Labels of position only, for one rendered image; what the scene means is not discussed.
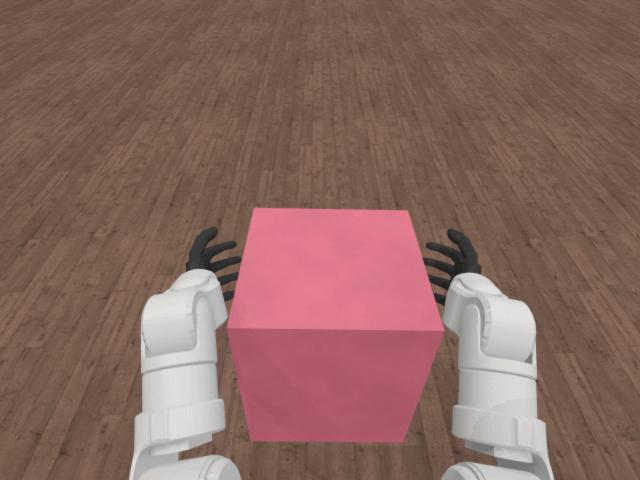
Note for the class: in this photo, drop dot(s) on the carton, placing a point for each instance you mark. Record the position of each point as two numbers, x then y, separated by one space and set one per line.
333 326

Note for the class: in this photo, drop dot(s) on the left robot upper arm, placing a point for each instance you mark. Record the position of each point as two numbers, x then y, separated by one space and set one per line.
212 467

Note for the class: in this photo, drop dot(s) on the right robot hand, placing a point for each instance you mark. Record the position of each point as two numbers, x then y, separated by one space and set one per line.
465 261

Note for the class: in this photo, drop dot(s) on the right robot forearm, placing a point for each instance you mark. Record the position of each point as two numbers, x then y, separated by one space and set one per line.
497 401

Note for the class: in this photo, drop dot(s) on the left robot hand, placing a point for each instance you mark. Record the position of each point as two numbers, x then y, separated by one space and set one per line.
199 258

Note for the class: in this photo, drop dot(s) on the left robot forearm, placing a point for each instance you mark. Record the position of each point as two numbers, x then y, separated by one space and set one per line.
180 405

